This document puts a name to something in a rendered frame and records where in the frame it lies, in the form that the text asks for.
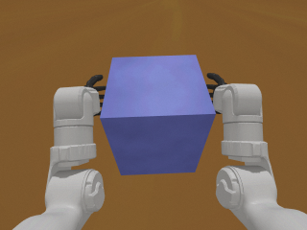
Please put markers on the right robot upper arm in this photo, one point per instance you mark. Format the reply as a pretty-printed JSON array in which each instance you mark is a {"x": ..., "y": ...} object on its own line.
[{"x": 249, "y": 192}]

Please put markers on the right robot forearm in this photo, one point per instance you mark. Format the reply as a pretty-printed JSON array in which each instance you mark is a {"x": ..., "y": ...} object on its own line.
[{"x": 241, "y": 107}]

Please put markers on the right robot hand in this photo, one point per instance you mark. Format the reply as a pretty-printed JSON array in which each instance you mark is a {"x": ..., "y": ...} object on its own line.
[{"x": 219, "y": 82}]

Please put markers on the left robot upper arm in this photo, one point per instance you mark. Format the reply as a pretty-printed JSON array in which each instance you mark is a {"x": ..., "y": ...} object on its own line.
[{"x": 71, "y": 197}]

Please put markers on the carton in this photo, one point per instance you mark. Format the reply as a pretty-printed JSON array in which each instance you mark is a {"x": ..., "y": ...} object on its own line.
[{"x": 157, "y": 114}]

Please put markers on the left robot hand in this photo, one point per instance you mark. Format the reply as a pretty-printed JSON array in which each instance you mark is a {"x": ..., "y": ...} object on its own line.
[{"x": 90, "y": 84}]

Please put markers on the left robot forearm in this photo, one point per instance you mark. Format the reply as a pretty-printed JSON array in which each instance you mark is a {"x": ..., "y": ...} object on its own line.
[{"x": 73, "y": 120}]

